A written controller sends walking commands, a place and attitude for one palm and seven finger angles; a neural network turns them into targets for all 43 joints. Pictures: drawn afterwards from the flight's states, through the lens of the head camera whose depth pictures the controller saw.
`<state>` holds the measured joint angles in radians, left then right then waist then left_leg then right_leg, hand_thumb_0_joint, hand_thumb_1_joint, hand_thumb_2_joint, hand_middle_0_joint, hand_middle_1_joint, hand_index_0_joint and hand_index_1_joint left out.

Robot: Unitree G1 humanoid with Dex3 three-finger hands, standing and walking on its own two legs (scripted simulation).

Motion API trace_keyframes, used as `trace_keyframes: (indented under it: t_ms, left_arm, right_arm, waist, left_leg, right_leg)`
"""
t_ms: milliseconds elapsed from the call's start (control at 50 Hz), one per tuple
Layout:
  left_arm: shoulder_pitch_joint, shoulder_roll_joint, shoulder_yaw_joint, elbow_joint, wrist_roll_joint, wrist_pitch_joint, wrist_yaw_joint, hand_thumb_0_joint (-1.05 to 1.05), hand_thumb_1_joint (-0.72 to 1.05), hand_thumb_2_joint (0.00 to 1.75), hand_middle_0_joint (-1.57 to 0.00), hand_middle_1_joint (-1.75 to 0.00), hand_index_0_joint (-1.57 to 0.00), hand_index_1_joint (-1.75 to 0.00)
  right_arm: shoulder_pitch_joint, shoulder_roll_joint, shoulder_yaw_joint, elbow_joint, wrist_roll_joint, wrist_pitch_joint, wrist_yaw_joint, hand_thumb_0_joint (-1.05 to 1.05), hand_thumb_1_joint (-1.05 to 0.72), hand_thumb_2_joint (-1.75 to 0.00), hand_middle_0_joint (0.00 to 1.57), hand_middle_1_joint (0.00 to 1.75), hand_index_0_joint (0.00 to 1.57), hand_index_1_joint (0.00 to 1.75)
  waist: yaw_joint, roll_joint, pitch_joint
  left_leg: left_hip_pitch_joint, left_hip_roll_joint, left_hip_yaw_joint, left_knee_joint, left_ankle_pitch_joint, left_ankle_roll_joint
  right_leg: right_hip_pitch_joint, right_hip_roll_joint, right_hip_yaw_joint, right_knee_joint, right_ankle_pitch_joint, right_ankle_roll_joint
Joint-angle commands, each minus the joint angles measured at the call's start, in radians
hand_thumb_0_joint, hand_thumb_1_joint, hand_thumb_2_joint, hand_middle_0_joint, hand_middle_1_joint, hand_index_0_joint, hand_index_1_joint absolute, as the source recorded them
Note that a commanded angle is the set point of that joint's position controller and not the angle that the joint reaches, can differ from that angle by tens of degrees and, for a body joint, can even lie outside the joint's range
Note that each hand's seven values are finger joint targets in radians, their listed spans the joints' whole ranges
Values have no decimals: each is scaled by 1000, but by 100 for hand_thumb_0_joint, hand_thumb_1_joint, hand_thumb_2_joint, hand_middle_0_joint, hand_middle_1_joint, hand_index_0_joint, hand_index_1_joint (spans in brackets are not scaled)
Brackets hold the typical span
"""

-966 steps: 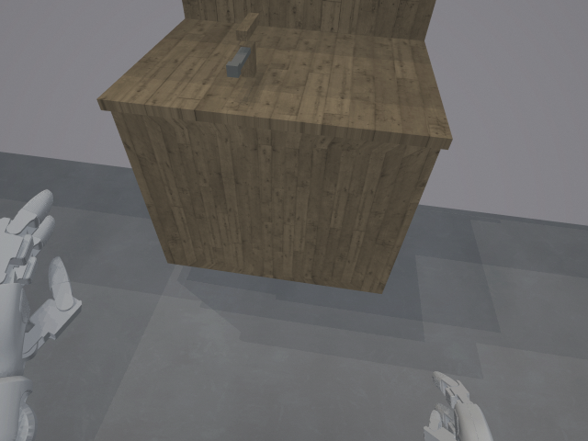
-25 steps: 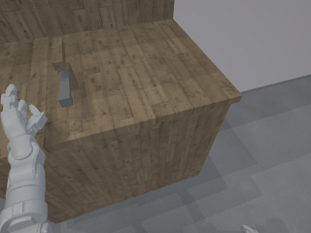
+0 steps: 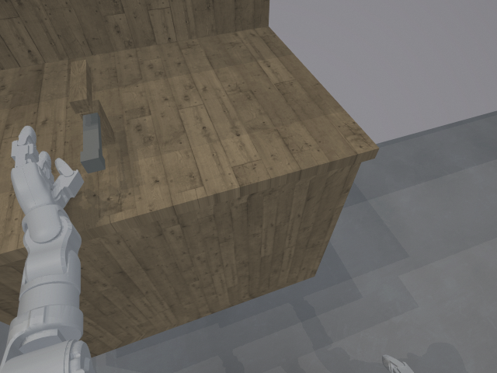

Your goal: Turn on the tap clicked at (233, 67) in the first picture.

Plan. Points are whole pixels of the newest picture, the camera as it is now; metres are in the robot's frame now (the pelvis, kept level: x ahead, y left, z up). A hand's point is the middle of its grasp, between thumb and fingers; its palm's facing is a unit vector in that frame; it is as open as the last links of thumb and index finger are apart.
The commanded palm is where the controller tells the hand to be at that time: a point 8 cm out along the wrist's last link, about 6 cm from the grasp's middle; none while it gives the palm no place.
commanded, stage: push the lever round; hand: left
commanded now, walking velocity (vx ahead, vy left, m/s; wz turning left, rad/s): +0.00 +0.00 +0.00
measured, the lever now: (93, 160) +0.41 +0.28 +0.12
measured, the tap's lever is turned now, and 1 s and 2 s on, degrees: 0 7 38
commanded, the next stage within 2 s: none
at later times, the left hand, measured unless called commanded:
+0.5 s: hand (89, 174) +0.39 +0.28 +0.11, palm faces +0.56 -0.82 -0.08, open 7.7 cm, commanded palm +0.34 +0.31 +0.12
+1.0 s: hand (104, 173) +0.39 +0.25 +0.12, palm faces +0.59 -0.81 -0.04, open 7.6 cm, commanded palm +0.34 +0.28 +0.12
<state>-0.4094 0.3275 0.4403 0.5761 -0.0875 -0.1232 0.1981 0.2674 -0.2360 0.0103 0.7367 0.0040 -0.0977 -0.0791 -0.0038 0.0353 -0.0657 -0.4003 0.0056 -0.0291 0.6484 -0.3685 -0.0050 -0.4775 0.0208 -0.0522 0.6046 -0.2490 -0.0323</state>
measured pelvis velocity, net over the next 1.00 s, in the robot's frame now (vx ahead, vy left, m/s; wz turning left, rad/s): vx -0.01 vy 0.01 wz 0.02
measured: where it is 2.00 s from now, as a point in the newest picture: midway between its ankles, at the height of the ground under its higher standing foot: outside the picture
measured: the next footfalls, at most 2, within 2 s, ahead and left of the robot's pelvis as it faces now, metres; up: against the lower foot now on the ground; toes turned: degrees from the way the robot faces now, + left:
none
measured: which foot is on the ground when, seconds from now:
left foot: down 0.00-1.00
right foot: down 0.00-1.00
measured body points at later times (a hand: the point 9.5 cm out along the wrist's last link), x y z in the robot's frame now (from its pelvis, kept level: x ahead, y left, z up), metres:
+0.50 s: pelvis -0.01 +0.00 +0.00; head +0.03 -0.01 +0.45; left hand +0.35 +0.32 +0.12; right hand +0.12 -0.25 -0.12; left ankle -0.03 +0.12 -0.72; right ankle +0.03 -0.10 -0.72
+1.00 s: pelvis -0.01 +0.01 +0.00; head +0.01 +0.00 +0.45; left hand +0.35 +0.29 +0.12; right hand +0.12 -0.24 -0.12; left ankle -0.03 +0.12 -0.72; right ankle +0.03 -0.10 -0.72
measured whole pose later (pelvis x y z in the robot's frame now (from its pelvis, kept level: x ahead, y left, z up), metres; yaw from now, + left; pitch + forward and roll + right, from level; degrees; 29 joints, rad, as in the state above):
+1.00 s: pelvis -0.01 +0.01 +0.00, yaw +1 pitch +6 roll -1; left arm -0.46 0.20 0.31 0.56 -0.05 -0.09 0.36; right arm 0.24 -0.23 0.00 0.76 -0.01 -0.09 -0.07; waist 0.00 0.03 -0.07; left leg -0.39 -0.01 -0.04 0.65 -0.36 0.00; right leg -0.46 0.00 -0.06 0.60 -0.24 -0.02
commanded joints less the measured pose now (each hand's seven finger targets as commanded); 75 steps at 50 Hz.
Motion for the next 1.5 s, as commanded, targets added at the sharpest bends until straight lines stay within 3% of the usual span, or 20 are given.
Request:
trace_keyframes:
  t_ms: [0,60,140,240,260,420,540,600,720,800,860,880,960,1020,1060,1200,1280,1340,1460,1480]
  left_arm:
    - [-354,298,39,-203,-10,-45,-16,0,90,90,-15,-15,-15,-15]
    - [-408,247,-12,-244,-20,-40,-27,0,90,90,-15,-15,-15,-15]
    - [-444,255,-17,-228,-19,-51,-18,0,90,90,-15,-15,-15,-15]
    - [-393,263,3,-177,-16,-48,-5,0,90,90,-15,-15,-15,-15]
    - [-391,297,34,-177,-9,-48,2,0,90,90,-15,-15,-15,-15]
    - [-463,225,-43,-198,10,-50,31,0,90,90,-15,-15,-15,-15]
    - [-437,203,-49,-209,5,-67,38,0,90,90,-15,-15,-15,-15]
    - [-456,184,-71,-222,11,-70,44,0,90,90,-15,-15,-15,-15]
    - [-459,151,-88,-217,13,-58,67,0,90,90,-15,-15,-15,-15]
    - [-470,91,-123,-251,20,-58,105,0,90,90,-15,-15,-15,-15]
    - [-446,94,-109,-269,34,-55,138,0,90,90,-15,-15,-15,-15]
    - [-453,54,-145,-261,36,-47,144,0,90,90,-15,-15,-15,-15]
    - [-469,73,-118,-279,59,-35,190,0,90,90,-15,-15,-15,-15]
    - [-488,4,-168,-241,68,-16,218,0,90,90,-15,-15,-15,-15]
    - [-502,42,-131,-224,75,-8,240,0,90,90,-15,-15,-15,-15]
    - [-615,-31,-194,-205,108,-11,307,0,90,90,-15,-15,-15,-15]
    - [-593,-33,-174,-170,117,-12,346,0,90,90,-15,-15,-15,-15]
    - [-680,-82,-218,-143,131,-13,374,0,90,90,-15,-15,-15,-15]
    - [-699,-12,-139,-72,156,1,439,0,90,90,-15,-15,-15,-15]
    - [-709,-52,-170,-53,155,5,442,0,90,90,-15,-15,-15,-15]
  right_arm:
    - [-33,-138,-50,-114,14,-35,-24,0,-90,-90,20,30,20,30]
    - [-35,-138,-52,-114,16,-43,-30,0,-90,-90,20,30,20,30]
    - [-24,-141,-52,-98,12,-49,-31,0,-90,-90,20,30,20,30]
    - [-30,-138,-52,-99,10,-45,-26,0,-90,-90,20,30,20,30]
    - [-29,-141,-54,-98,10,-42,-24,0,-90,-90,20,30,20,30]
    - [-38,-135,-50,-111,7,-37,-20,0,-90,-90,20,30,20,30]
    - [-34,-133,-53,-108,5,-41,-17,0,-90,-90,20,30,20,30]
    - [-39,-128,-50,-105,6,-40,-15,0,-90,-90,20,30,20,30]
    - [-49,-127,-50,-103,3,-39,-14,0,-90,-90,20,30,20,30]
    - [-52,-119,-52,-103,-2,-41,-8,0,-90,-90,20,30,20,30]
    - [-54,-123,-58,-101,-8,-38,-4,0,-90,-90,20,30,20,30]
    - [-60,-118,-55,-101,-6,-37,-2,0,-90,-90,20,30,20,30]
    - [-69,-118,-59,-99,-14,-30,-2,0,-90,-90,20,30,20,30]
    - [-79,-110,-55,-93,-19,-25,-1,0,-90,-90,20,30,20,30]
    - [-83,-115,-54,-89,-22,-16,-6,0,-90,-90,20,30,20,30]
    - [-91,-104,-55,-82,-32,-13,-2,0,-90,-90,20,30,20,30]
    - [-82,-107,-63,-78,-40,-10,2,0,-90,-90,20,30,20,30]
    - [-83,-101,-60,-68,-44,-12,6,0,-90,-90,20,30,20,30]
    - [-74,-108,-65,-60,-55,3,9,0,-90,-90,20,30,20,30]
    - [-76,-103,-63,-63,-55,5,11,0,-90,-90,20,30,20,30]
  waist:
    - [-5,5,-247]
    - [-19,33,-261]
    - [-26,18,-268]
    - [-6,-10,-274]
    - [1,3,-291]
    - [-24,17,-274]
    - [-12,-3,-310]
    - [-14,32,-293]
    - [-16,7,-276]
    - [-16,23,-291]
    - [-5,21,-312]
    - [-12,22,-287]
    - [-1,28,-299]
    - [-20,-3,-267]
    - [-18,-16,-257]
    - [-39,18,-286]
    - [-30,-22,-334]
    - [-54,-21,-293]
    - [-44,-49,-320]
    - [-57,-56,-298]
  left_leg:
    - [-38,-9,12,-95,258,25]
    - [-4,-12,9,-92,252,27]
    - [-9,-14,1,-89,234,26]
    - [-41,-19,10,-86,230,29]
    - [-35,-18,11,-83,242,29]
    - [-17,-14,9,-85,234,28]
    - [1,-12,6,-85,273,22]
    - [11,-12,0,-90,269,16]
    - [8,-11,1,-97,262,14]
    - [34,-9,-7,-95,302,0]
    - [45,-6,-11,-91,336,-10]
    - [37,-5,-10,-95,331,-12]
    - [35,-7,-10,-95,327,-16]
    - [17,-8,-8,-95,291,-12]
    - [0,-10,-10,-99,257,-5]
    - [9,-13,-15,-90,227,-11]
    - [1,-14,-10,-76,257,-8]
    - [-15,-17,-11,-74,221,-6]
    - [-64,-22,-3,-66,184,9]
    - [-70,-22,5,-64,175,15]
  right_leg:
    - [293,-18,38,-56,229,9]
    - [276,-17,37,-67,213,8]
    - [268,-19,39,-67,195,10]
    - [296,-27,48,-64,208,13]
    - [305,-27,48,-60,219,11]
    - [264,-23,41,-62,199,11]
    - [286,-19,34,-53,237,7]
    - [268,-18,30,-54,220,3]
    - [264,-19,26,-62,208,4]
    - [255,-14,16,-54,221,2]
    - [260,-12,10,-45,230,-1]
    - [249,-14,9,-47,225,0]
    - [258,-15,10,-48,213,-3]
    - [234,-15,9,-53,191,0]
    - [235,-18,12,-59,164,2]
    - [197,-19,11,-52,126,0]
    - [223,-18,13,-39,164,2]
    - [187,-19,13,-44,133,3]
    - [209,-24,25,-46,109,8]
    - [196,-26,28,-51,108,12]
